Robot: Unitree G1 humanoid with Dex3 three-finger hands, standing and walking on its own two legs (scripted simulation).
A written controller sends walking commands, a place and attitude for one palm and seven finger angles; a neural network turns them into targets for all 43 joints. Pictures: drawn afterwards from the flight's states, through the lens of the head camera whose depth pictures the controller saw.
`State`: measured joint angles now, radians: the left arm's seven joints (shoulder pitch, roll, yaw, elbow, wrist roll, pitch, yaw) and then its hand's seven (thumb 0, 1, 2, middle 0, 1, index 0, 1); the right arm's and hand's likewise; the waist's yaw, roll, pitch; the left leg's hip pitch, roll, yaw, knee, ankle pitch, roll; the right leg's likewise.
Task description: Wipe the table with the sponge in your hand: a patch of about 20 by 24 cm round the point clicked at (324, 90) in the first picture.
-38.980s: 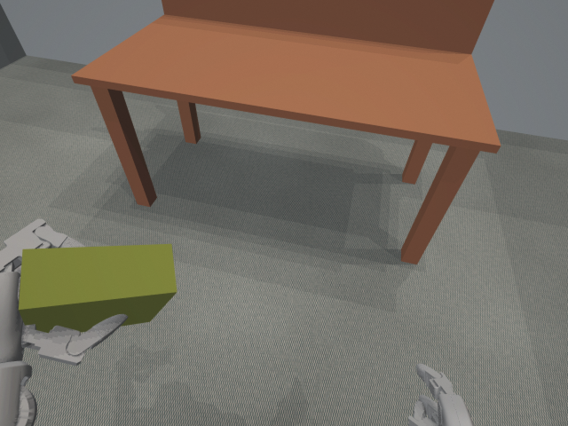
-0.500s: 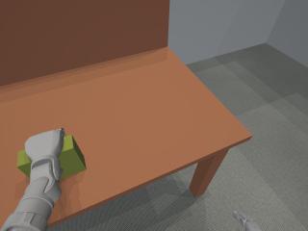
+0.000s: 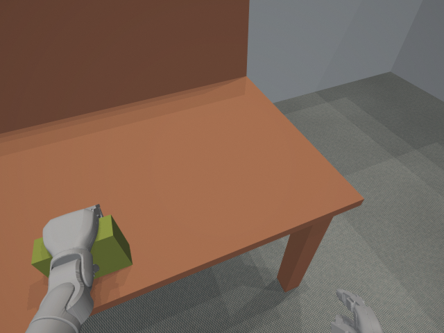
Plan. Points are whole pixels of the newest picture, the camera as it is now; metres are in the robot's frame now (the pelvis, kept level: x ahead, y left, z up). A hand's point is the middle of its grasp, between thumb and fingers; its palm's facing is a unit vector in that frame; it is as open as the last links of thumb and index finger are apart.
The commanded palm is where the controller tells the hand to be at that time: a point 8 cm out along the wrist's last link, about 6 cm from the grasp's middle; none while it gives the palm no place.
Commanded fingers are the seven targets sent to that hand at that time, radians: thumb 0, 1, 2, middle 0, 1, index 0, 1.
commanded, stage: lift the sponge slowly off the table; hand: left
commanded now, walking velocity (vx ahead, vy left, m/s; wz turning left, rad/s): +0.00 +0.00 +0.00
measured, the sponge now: (91, 258) +0.26 +0.31 -0.05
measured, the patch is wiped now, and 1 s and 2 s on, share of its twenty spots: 1.00 1.00 1.00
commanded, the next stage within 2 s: none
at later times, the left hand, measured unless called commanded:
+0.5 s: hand (84, 248) +0.26 +0.30 +0.01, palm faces -0.07 -0.08 -0.99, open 9.5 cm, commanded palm +0.23 +0.29 +0.07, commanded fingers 0.00 0.10 1.30 -1.20 -1.60 -1.20 -1.60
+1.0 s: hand (76, 242) +0.25 +0.30 +0.04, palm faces -0.05 -0.09 -1.00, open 9.5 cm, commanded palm +0.23 +0.29 +0.10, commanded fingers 0.00 0.10 1.30 -1.20 -1.60 -1.20 -1.60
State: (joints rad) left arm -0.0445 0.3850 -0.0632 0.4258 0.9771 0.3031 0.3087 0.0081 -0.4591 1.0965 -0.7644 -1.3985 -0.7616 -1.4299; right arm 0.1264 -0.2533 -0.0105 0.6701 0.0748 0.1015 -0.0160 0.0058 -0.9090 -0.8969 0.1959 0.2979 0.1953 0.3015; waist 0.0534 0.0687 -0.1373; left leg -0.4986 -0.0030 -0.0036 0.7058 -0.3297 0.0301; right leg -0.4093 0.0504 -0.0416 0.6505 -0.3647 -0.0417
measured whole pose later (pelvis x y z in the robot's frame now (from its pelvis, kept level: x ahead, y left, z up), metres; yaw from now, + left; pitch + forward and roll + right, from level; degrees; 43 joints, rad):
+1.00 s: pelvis -0.01 -0.01 +0.01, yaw +0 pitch +1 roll -1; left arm -0.05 0.42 -0.05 0.34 0.95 0.25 0.17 0.00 -0.47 1.10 -0.79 -1.38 -0.78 -1.41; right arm 0.09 -0.24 0.00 0.70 0.07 0.05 -0.05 0.01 -0.91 -0.90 0.20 0.30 0.20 0.30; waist 0.07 0.08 -0.07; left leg -0.35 0.00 -0.01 0.59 -0.27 0.02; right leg -0.26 0.05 -0.04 0.54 -0.31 -0.05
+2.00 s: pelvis +0.00 +0.00 +0.02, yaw +0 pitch -2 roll -1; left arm -0.06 0.46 -0.07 0.12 0.91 0.33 0.03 0.00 -0.47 1.09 -0.79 -1.37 -0.79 -1.40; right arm 0.03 -0.26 0.03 0.70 0.07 0.06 -0.04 0.01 -0.91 -0.90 0.20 0.30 0.20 0.30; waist 0.11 0.10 -0.03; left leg -0.20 -0.02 0.00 0.45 -0.21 0.03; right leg -0.11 0.04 -0.03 0.39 -0.25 -0.04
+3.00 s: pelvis -0.02 -0.01 +0.02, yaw -1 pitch -6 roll -1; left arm 0.15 0.48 -0.05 -0.15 0.88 0.37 0.00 0.00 -0.47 1.09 -0.79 -1.37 -0.79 -1.40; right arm -0.01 -0.26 0.04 0.70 0.05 0.05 -0.04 0.01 -0.91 -0.90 0.20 0.30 0.20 0.30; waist 0.13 0.12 0.00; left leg -0.14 0.00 0.01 0.43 -0.19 0.02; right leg -0.06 0.06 -0.02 0.39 -0.22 -0.06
